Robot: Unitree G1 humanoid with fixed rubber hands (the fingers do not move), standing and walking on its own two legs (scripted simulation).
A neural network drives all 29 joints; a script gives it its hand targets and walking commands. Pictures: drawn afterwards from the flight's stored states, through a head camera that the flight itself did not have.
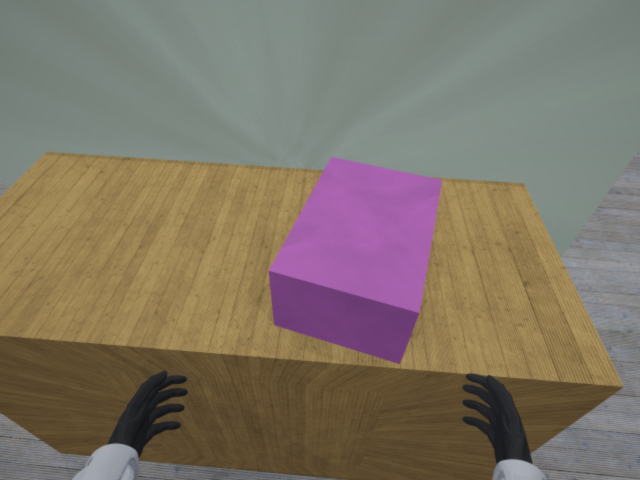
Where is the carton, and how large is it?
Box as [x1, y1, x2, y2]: [269, 157, 441, 363]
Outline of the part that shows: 331,157 269,269 274,324 399,363 419,312 441,180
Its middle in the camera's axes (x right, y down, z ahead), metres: +0.08 +0.02 +0.67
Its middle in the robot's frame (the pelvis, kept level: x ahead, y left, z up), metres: +0.48 -0.02 -0.02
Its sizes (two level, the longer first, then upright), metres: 0.303 0.212 0.142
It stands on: a pedestal, 0.69 m high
